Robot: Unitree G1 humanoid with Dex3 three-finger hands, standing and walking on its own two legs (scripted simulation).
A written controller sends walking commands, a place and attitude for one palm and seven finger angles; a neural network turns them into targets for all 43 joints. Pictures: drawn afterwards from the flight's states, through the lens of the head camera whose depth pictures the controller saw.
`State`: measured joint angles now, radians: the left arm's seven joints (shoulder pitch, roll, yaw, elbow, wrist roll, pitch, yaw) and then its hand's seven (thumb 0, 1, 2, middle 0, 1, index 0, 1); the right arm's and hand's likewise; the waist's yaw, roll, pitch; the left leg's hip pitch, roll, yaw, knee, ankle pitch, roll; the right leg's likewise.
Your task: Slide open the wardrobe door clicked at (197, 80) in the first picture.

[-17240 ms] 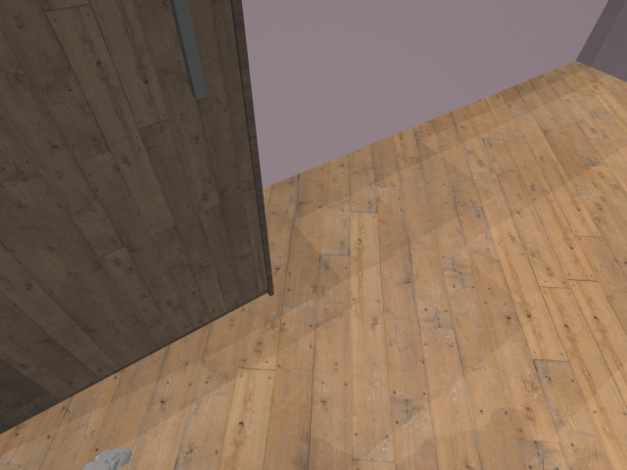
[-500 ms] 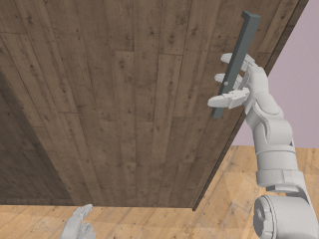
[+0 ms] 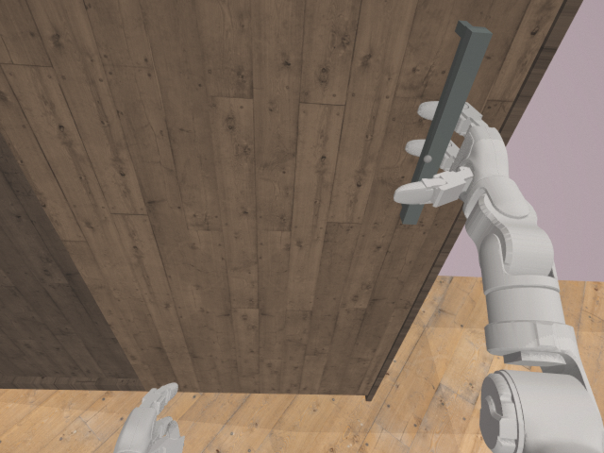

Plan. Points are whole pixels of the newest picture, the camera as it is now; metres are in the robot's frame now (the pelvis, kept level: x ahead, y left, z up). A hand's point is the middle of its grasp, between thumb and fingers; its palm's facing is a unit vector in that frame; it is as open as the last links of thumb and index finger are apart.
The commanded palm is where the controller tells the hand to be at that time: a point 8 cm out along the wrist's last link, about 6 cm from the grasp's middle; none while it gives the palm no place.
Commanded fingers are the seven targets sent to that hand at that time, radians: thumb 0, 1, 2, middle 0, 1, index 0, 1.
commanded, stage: slide the fingers in behind the handle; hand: right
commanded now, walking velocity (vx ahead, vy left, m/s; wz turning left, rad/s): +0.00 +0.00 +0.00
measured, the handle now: (432, 135) +0.47 -0.13 +0.24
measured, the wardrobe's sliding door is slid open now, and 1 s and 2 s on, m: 0.00 0.00 0.00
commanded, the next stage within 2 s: grip the handle and tug to test in 0.16 s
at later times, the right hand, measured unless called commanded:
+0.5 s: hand (427, 160) +0.41 -0.11 +0.24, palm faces -0.04 +1.00 -0.01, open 13.0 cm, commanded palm +0.37 -0.16 +0.24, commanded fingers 0.00 -0.11 -0.56 0.37 1.29 0.37 1.29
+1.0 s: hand (426, 159) +0.41 -0.11 +0.24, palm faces -0.02 +1.00 -0.03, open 6.1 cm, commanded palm +0.38 -0.16 +0.24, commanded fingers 0.00 -0.90 -0.90 0.45 1.40 0.45 1.40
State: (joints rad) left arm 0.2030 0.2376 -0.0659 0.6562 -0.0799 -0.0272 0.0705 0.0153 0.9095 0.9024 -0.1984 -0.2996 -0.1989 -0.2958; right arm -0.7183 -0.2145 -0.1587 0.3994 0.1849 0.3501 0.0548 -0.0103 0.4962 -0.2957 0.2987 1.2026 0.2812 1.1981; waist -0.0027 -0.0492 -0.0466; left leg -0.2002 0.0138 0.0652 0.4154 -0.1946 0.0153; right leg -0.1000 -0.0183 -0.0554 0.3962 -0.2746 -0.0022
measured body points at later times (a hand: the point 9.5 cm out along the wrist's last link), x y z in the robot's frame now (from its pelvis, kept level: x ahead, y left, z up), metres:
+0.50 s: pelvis +0.01 -0.01 +0.00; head -0.02 +0.02 +0.45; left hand +0.18 +0.22 -0.09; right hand +0.40 -0.17 +0.24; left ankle +0.02 +0.11 -0.74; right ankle -0.04 -0.12 -0.74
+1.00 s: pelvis +0.02 -0.01 +0.00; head +0.00 +0.02 +0.45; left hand +0.20 +0.21 -0.09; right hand +0.40 -0.17 +0.24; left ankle +0.02 +0.11 -0.74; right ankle -0.04 -0.12 -0.74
